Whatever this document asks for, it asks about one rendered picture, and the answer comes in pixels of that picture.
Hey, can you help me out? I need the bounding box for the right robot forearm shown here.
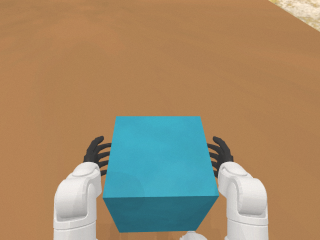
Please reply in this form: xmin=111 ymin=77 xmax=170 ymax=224
xmin=217 ymin=161 xmax=269 ymax=240

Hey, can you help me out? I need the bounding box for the carton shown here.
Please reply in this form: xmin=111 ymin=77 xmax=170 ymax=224
xmin=102 ymin=116 xmax=219 ymax=233

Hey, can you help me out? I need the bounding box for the robot right hand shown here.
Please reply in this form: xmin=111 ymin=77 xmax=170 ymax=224
xmin=207 ymin=136 xmax=234 ymax=178

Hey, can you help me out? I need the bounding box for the robot left hand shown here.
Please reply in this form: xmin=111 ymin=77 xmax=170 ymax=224
xmin=83 ymin=136 xmax=112 ymax=176

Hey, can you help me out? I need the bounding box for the left robot forearm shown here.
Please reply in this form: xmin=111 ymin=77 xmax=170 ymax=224
xmin=53 ymin=162 xmax=102 ymax=240

